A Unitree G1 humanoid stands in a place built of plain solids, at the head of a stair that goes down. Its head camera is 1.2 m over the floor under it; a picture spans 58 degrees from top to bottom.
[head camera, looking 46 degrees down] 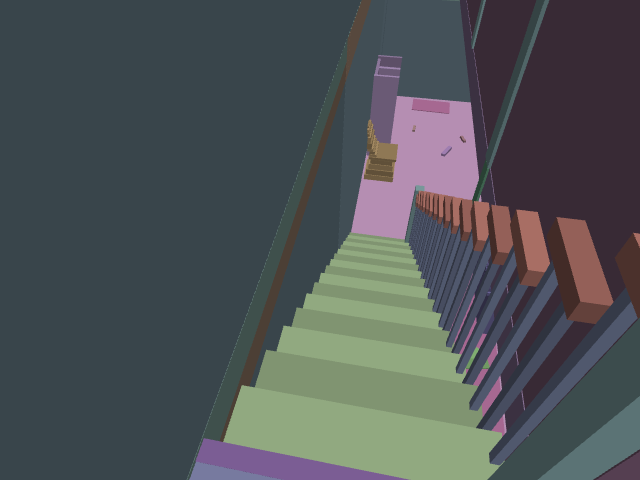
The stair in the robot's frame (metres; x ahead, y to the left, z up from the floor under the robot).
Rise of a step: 0.19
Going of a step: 0.25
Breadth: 0.85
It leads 11 degrees to the right of straight ahead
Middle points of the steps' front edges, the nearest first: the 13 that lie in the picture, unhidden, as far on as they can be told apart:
0.59 -0.15 -0.19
0.83 -0.20 -0.38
1.07 -0.24 -0.58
1.31 -0.29 -0.77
1.55 -0.33 -0.96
1.80 -0.38 -1.16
2.04 -0.42 -1.35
2.28 -0.47 -1.54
2.52 -0.52 -1.73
2.76 -0.56 -1.93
3.00 -0.61 -2.12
3.24 -0.65 -2.31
3.49 -0.70 -2.51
